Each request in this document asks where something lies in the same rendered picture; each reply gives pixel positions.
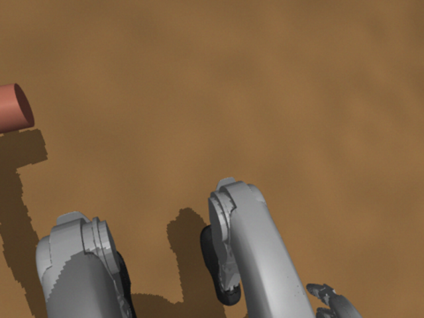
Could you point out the right robot foot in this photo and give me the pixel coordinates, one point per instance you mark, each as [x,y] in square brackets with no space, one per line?
[211,261]

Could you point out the bottle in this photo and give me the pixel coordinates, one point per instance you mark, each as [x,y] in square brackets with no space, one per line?
[15,111]

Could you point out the right robot hand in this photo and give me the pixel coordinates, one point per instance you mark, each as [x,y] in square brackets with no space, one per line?
[340,306]

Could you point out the left robot foot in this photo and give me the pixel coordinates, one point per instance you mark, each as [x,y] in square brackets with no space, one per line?
[126,283]

